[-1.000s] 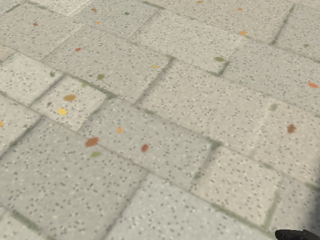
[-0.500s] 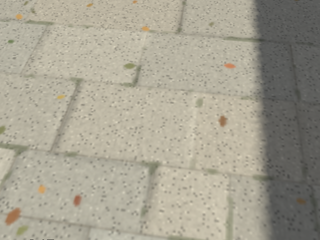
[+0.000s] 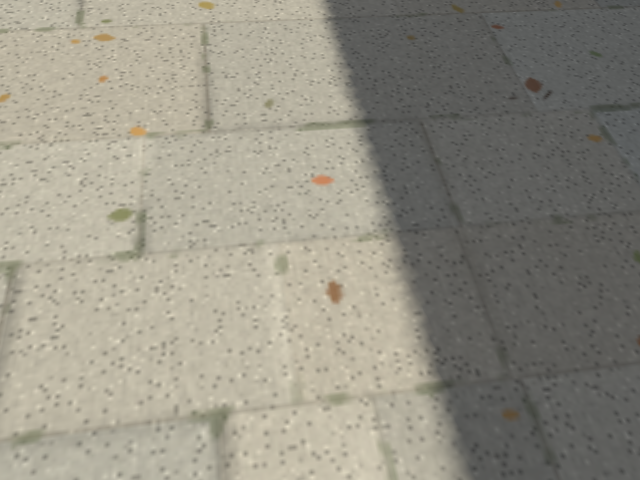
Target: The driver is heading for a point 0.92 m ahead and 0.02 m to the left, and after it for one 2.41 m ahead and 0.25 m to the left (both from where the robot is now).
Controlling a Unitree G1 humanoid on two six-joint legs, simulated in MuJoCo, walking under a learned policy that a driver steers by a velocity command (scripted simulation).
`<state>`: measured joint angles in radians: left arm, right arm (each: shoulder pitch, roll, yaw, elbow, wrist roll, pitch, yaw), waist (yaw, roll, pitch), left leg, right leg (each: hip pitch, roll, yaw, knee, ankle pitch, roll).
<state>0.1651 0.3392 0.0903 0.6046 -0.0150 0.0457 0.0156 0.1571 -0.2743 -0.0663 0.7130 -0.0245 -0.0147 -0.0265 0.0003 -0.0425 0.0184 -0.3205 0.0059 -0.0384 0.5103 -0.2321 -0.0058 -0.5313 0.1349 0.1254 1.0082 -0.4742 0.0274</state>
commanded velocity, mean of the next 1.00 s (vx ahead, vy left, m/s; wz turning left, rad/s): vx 0.06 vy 0.00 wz -0.21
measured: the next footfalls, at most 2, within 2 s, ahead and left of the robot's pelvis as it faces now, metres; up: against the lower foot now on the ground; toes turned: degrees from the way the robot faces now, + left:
right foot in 0.28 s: +0.03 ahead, -0.14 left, +0.00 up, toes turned -9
left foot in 0.62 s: +0.05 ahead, +0.10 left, +0.00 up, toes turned -10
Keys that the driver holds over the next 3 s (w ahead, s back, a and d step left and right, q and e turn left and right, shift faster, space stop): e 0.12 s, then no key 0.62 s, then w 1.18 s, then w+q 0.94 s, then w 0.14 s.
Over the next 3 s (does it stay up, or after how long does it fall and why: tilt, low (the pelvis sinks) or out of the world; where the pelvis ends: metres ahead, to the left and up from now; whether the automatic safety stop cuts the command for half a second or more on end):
stays up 1.13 -0.08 -0.01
